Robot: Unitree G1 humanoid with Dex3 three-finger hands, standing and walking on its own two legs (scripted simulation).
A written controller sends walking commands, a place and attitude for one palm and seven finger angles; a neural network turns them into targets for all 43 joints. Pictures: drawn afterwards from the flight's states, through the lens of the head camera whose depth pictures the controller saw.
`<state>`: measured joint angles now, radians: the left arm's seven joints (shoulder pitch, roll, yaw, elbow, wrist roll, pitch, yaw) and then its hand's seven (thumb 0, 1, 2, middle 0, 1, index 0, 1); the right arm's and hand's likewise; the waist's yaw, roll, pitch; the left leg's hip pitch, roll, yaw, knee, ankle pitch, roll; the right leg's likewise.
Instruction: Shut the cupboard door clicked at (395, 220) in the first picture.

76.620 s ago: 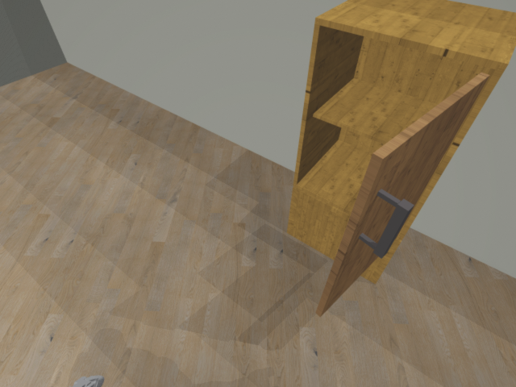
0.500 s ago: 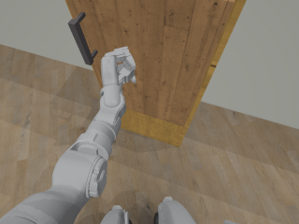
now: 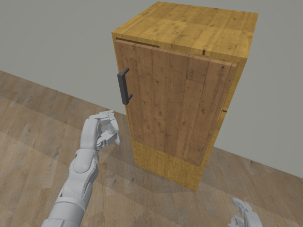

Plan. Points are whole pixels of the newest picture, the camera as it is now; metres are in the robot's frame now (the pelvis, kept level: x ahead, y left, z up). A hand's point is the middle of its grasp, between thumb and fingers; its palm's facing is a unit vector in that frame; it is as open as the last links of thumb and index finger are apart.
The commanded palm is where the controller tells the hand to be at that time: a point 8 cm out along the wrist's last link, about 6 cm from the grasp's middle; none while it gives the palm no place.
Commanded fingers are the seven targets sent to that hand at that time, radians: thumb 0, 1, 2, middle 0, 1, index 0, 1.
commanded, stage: draw the hand back to the body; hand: left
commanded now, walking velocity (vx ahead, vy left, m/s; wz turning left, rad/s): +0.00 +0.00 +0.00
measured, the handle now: (126, 86) +0.63 +0.12 +0.02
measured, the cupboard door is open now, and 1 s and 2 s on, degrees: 0 0 0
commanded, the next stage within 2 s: step back with the hand held close in 1.00 s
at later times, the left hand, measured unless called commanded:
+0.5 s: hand (17, 158) +0.23 +0.28 +0.16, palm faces +0.36 -0.87 -0.34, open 5.2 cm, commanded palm +0.17 +0.32 +0.18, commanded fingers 0.00 0.90 0.90 -0.34 -0.45 -0.34 -0.45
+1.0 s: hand out of the picture +0.18 +0.28 +0.18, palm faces +0.47 -0.79 -0.38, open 7.4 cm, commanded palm +0.14 +0.33 +0.19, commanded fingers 0.00 0.90 0.90 -0.20 -0.30 -0.20 -0.30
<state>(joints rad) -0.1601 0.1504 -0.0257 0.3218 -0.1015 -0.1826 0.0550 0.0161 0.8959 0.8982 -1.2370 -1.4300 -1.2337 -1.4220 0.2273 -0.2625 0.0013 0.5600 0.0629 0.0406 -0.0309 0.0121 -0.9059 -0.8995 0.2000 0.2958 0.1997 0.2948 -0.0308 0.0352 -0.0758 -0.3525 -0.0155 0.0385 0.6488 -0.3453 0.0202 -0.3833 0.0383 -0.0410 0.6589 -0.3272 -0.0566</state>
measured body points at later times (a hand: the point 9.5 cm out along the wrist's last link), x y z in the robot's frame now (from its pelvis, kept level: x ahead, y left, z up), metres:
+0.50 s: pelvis +0.01 +0.04 +0.02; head -0.02 +0.02 +0.47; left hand +0.20 +0.32 +0.18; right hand +0.20 -0.15 -0.07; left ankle +0.00 +0.11 -0.72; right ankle +0.01 -0.08 -0.72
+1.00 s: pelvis +0.00 +0.02 +0.02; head -0.04 +0.00 +0.47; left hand +0.15 +0.32 +0.21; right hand +0.19 -0.19 -0.06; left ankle +0.00 +0.11 -0.72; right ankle +0.01 -0.08 -0.72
